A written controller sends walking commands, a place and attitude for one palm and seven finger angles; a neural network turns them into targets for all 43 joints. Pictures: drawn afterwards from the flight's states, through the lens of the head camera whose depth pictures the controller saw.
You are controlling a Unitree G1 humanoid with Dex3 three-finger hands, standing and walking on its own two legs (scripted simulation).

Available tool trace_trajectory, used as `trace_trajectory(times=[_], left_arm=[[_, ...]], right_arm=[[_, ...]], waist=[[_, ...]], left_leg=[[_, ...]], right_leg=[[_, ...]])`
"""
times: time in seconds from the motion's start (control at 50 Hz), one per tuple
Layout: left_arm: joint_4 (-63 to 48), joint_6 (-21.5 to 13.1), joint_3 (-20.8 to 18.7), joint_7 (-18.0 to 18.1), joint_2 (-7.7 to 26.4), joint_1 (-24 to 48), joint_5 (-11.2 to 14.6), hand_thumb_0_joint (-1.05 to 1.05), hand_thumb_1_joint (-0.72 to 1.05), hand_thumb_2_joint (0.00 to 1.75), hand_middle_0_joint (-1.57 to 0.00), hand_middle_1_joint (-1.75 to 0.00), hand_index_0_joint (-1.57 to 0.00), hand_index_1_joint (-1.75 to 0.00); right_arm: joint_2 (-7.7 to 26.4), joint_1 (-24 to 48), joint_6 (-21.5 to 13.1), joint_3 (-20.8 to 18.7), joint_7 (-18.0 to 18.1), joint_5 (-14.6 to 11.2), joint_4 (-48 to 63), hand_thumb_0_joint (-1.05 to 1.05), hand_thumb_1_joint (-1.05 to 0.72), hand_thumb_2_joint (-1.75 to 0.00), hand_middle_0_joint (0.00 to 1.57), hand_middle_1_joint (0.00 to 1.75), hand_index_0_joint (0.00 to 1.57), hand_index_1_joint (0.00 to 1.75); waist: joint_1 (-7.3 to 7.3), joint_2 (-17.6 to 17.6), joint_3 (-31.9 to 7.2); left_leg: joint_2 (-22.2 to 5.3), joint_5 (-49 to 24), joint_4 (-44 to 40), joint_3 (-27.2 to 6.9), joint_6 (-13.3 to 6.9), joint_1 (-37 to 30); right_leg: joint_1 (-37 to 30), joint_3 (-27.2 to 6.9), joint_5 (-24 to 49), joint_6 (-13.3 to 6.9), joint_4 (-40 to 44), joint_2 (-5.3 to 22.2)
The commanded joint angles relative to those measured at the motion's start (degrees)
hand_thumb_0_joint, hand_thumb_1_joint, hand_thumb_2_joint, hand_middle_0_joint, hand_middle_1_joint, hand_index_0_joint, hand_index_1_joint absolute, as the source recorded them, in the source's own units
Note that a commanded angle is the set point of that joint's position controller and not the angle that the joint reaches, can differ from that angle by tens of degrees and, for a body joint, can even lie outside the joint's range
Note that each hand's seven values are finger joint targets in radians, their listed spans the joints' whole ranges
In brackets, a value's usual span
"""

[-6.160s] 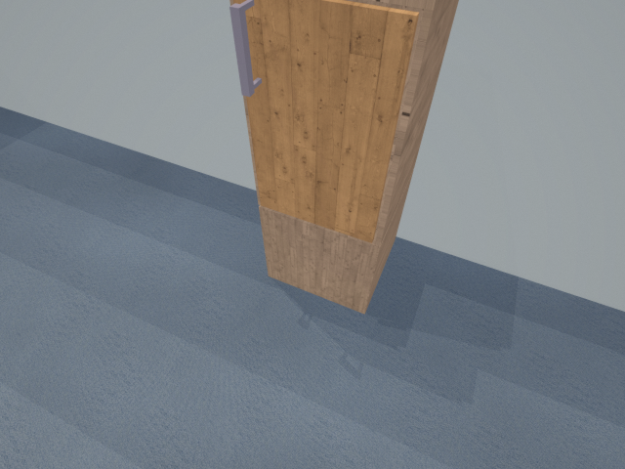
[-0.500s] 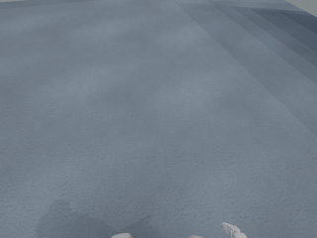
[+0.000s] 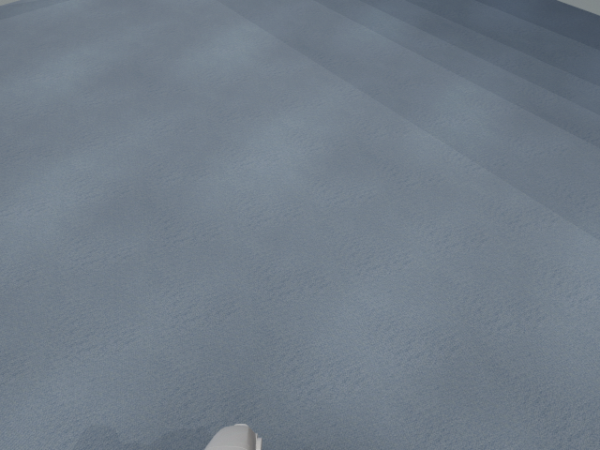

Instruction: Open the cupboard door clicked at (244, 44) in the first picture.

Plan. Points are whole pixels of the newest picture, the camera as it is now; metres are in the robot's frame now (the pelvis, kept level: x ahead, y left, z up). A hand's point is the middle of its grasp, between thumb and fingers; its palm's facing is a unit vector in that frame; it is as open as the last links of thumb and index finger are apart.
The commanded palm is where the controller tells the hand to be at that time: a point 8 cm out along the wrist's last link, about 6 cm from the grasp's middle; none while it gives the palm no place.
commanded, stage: turn to face it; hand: left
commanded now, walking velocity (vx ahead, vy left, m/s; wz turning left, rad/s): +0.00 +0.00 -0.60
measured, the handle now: out of the picture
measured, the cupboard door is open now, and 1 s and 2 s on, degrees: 0 0 0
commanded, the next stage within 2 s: none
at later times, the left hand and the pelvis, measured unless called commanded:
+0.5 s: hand (188, 400) +0.20 +0.19 -0.16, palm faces -0.30 -0.92 -0.26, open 7.4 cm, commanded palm none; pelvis +0.02 +0.02 -0.01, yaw -19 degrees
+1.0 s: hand (224, 395) +0.21 +0.14 -0.18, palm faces -0.52 -0.83 -0.20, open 7.4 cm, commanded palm none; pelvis +0.05 +0.01 -0.01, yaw -35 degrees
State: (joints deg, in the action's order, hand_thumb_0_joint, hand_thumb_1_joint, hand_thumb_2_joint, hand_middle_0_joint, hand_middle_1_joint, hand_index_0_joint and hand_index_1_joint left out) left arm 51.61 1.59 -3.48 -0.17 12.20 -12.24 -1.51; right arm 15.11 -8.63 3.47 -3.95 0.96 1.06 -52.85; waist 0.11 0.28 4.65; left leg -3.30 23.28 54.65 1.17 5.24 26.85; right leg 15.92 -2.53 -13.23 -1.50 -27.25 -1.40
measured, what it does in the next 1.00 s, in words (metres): steps on the spot, turning right: left foot, then right foot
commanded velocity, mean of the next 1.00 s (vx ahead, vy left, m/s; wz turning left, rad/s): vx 0.00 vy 0.00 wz -0.60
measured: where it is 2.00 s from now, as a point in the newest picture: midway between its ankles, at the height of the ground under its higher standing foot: outside the picture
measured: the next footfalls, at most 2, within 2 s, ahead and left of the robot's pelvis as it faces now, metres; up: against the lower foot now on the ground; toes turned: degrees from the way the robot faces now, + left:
left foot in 0.12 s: +0.06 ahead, +0.14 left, +0.00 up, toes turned -2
right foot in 0.54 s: +0.01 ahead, -0.11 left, +0.00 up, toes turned -25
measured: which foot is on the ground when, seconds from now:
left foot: up 0.00-0.10, down 0.12-0.54, up 0.56-0.98, down 1.00-1.00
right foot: down 0.00-0.12, up 0.14-0.52, down 0.54-1.00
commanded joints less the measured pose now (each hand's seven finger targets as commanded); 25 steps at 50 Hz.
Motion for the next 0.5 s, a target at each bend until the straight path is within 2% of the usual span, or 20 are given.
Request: trace_trajectory(times=[0.0, 0.02, 0.04, 0.06, 0.08, 0.1, 0.12, 0.14, 0.16, 0.18, 0.22, 0.24, 0.28, 0.32, 0.36, 0.4, 0.44, 0.48], left_arm=[[-3.10, -0.55, -3.71, 0.91, 12.82, -1.89, -0.10, 0.00, 0.90, 0.90, -0.20, -0.30, -0.20, -0.30], [-3.17, -0.37, -3.69, 0.86, 12.68, -0.83, -0.16, 0.00, 0.90, 0.90, -0.20, -0.30, -0.20, -0.30], [-3.52, -0.14, -3.66, 0.83, 12.38, 0.81, 0.10, 0.00, 0.90, 0.90, -0.20, -0.30, -0.20, -0.30], [-3.94, 0.12, -3.51, 0.75, 11.63, 2.76, 0.49, 0.00, 0.90, 0.90, -0.20, -0.30, -0.20, -0.30], [-4.87, 0.41, -2.91, 0.54, 8.90, 3.00, 1.05, 0.00, 0.90, 0.90, -0.20, -0.30, -0.20, -0.30], [-6.06, 0.54, -2.16, -0.13, 5.63, 2.15, 1.53, 0.00, 0.90, 0.90, -0.20, -0.30, -0.20, -0.30], [-6.69, 0.57, -2.03, -0.05, 6.99, 3.86, 0.72, 0.00, 0.90, 0.90, -0.20, -0.30, -0.20, -0.30], [-6.68, 0.85, -2.57, -0.30, 7.29, 2.77, 0.35, 0.00, 0.90, 0.90, -0.20, -0.30, -0.20, -0.30], [-5.44, 1.23, -3.12, -0.73, 7.51, 3.15, -0.13, 0.00, 0.90, 0.90, -0.20, -0.30, -0.20, -0.30], [-4.84, 1.52, -3.33, -1.17, 7.84, 3.46, 0.01, 0.00, 0.90, 0.90, -0.20, -0.30, -0.20, -0.30], [-4.87, 1.87, -3.08, -1.78, 6.59, 3.32, 0.17, 0.00, 0.90, 0.90, -0.20, -0.30, -0.20, -0.30], [-4.88, 2.00, -2.85, -1.85, 6.09, 3.69, 0.32, 0.00, 0.90, 0.90, -0.20, -0.30, -0.20, -0.30], [-5.37, 2.01, -2.57, -1.90, 5.16, 4.90, 0.47, 0.00, 0.90, 0.90, -0.20, -0.30, -0.20, -0.30], [-5.98, 2.04, -2.42, -2.01, 4.89, 6.27, 0.41, 0.00, 0.90, 0.90, -0.20, -0.30, -0.20, -0.30], [-6.71, 1.97, -2.12, -2.13, 4.23, 8.36, 0.43, 0.00, 0.90, 0.90, -0.20, -0.30, -0.20, -0.30], [-6.85, 1.64, -1.92, -2.09, 4.04, 8.34, 0.39, 0.00, 0.90, 0.90, -0.20, -0.30, -0.20, -0.30], [-6.80, 1.32, -1.95, -1.99, 4.40, 7.13, 0.42, 0.00, 0.90, 0.90, -0.20, -0.30, -0.20, -0.30], [-5.63, 0.91, -2.30, -1.84, 5.60, 2.94, 0.33, 0.00, 0.90, 0.90, -0.20, -0.30, -0.20, -0.30]], right_arm=[[2.54, 1.95, -2.45, 0.30, 0.55, -0.83, 5.84, 0.00, -0.90, -0.90, 0.20, 0.30, 0.20, 0.30], [2.55, 0.76, -2.57, 0.26, 0.63, -1.00, 5.56, 0.00, -0.90, -0.90, 0.20, 0.30, 0.20, 0.30], [2.70, -1.67, -2.80, 0.31, 0.85, -1.02, 4.81, 0.00, -0.90, -0.90, 0.20, 0.30, 0.20, 0.30], [3.30, -4.85, -3.19, 0.22, 1.04, -1.02, 3.73, 0.00, -0.90, -0.90, 0.20, 0.30, 0.20, 0.30], [6.46, -6.61, -3.89, -0.19, 1.27, -0.64, 3.22, 0.00, -0.90, -0.90, 0.20, 0.30, 0.20, 0.30], [12.06, -7.42, -4.16, -1.25, 1.41, 0.19, 3.73, 0.00, -0.90, -0.90, 0.20, 0.30, 0.20, 0.30], [12.63, -8.76, -3.61, -1.24, 1.49, 0.33, 4.19, 0.00, -0.90, -0.90, 0.20, 0.30, 0.20, 0.30], [11.26, -6.74, -3.38, -0.63, 1.44, 0.89, 5.32, 0.00, -0.90, -0.90, 0.20, 0.30, 0.20, 0.30], [9.30, -3.79, -3.83, -0.16, 1.67, 0.82, 5.74, 0.00, -0.90, -0.90, 0.20, 0.30, 0.20, 0.30], [8.74, -2.46, -3.81, 0.07, 1.82, 0.74, 6.41, 0.00, -0.90, -0.90, 0.20, 0.30, 0.20, 0.30], [7.60, -1.82, -3.89, 0.29, 2.00, 0.61, 6.68, 0.00, -0.90, -0.90, 0.20, 0.30, 0.20, 0.30], [7.32, -3.51, -3.96, 0.16, 2.00, 0.68, 6.12, 0.00, -0.90, -0.90, 0.20, 0.30, 0.20, 0.30], [7.53, -6.58, -4.04, -0.25, 1.93, 0.49, 4.98, 0.00, -0.90, -0.90, 0.20, 0.30, 0.20, 0.30], [7.48, -7.70, -3.96, -0.55, 1.80, 0.40, 4.31, 0.00, -0.90, -0.90, 0.20, 0.30, 0.20, 0.30], [7.89, -8.07, -3.74, -1.02, 1.46, 0.66, 3.82, 0.00, -0.90, -0.90, 0.20, 0.30, 0.20, 0.30], [8.82, -7.63, -3.54, -1.46, 1.07, 0.72, 3.57, 0.00, -0.90, -0.90, 0.20, 0.30, 0.20, 0.30], [9.41, -6.64, -3.37, -1.84, 0.75, 0.75, 3.62, 0.00, -0.90, -0.90, 0.20, 0.30, 0.20, 0.30], [9.92, -4.62, -3.15, -2.04, 0.47, 0.41, 3.76, 0.00, -0.90, -0.90, 0.20, 0.30, 0.20, 0.30]], waist=[[-2.10, 7.69, -9.43], [-1.43, 8.65, -9.12], [-0.07, 8.49, -9.29], [1.76, 7.17, -9.59], [2.31, -0.12, -10.64], [2.10, -17.34, -10.43], [3.08, -16.59, -9.31], [1.85, -11.34, -8.30], [0.41, -13.54, -6.18], [-0.01, -12.75, -4.69], [-0.55, -11.64, -4.04], [0.03, -10.04, -5.44], [0.95, -9.29, -7.38], [1.64, -10.17, -7.57], [2.36, -10.89, -6.91], [2.46, -11.64, -6.59], [1.93, -12.57, -6.77], [-0.55, -10.13, -7.44]], left_leg=[[1.30, 1.91, -11.21, 0.07, -0.38, -0.37], [1.73, 0.81, -15.25, 0.22, -0.62, -3.18], [2.07, -3.23, -21.06, 0.11, -0.90, -7.56], [1.81, -10.14, -28.76, 0.48, -1.11, -14.84], [-4.40, -13.81, -35.69, -4.63, -2.67, -23.09], [-18.51, -24.60, -37.94, -18.41, -8.54, -27.96], [-23.77, -32.40, -36.38, -19.98, -13.25, -24.62], [-23.55, -28.12, -36.82, -17.43, -15.48, -19.64], [-20.18, -31.16, -37.38, -14.35, -14.24, -18.48], [-18.25, -33.21, -36.45, -10.47, -13.38, -17.45], [-15.68, -36.61, -35.15, -4.39, -12.31, -19.16], [-14.91, -39.22, -34.25, -2.93, -12.10, -21.99], [-15.51, -41.83, -33.23, -1.12, -12.35, -26.21], [-16.08, -42.19, -32.78, 0.52, -12.57, -28.11], [-16.76, -40.58, -32.41, 2.21, -12.58, -26.27], [-17.44, -40.40, -30.86, 3.50, -12.44, -25.00], [-18.31, -38.50, -29.06, 4.15, -11.70, -23.30], [-17.02, -32.66, -24.12, 6.84, -8.68, -18.94]], right_leg=[[-11.50, -16.45, 29.74, -9.70, 2.95, 14.94], [-9.60, -16.82, 29.13, -8.90, 2.08, 14.27], [-7.00, -16.74, 27.66, -7.48, 0.60, 12.94], [-2.22, -15.61, 23.17, -4.97, -1.38, 10.97], [4.90, -11.20, 13.34, -1.59, -6.27, 5.47], [15.38, -2.61, -13.12, 2.37, -17.62, -2.17], [15.01, -0.34, -23.40, 3.22, -29.21, -0.52], [13.74, -0.93, -22.11, 3.47, -35.95, 0.92], [15.86, -0.78, -18.58, 4.16, -39.39, 1.33], [15.87, -0.37, -16.23, 4.57, -41.71, 2.20], [16.50, 1.67, -13.26, 5.30, -41.40, 3.02], [16.67, 2.07, -12.36, 5.54, -40.40, 2.79], [17.28, 3.17, -11.51, 5.71, -37.66, 3.31], [16.98, 4.40, -11.23, 5.72, -33.72, 3.79], [13.66, 5.50, -12.12, 5.32, -26.75, 3.97], [9.84, 7.12, -12.08, 4.54, -20.44, 3.14], [5.94, 7.79, -10.93, 3.45, -14.55, 2.63], [-2.25, 8.82, -1.95, 2.37, -4.74, 1.80]])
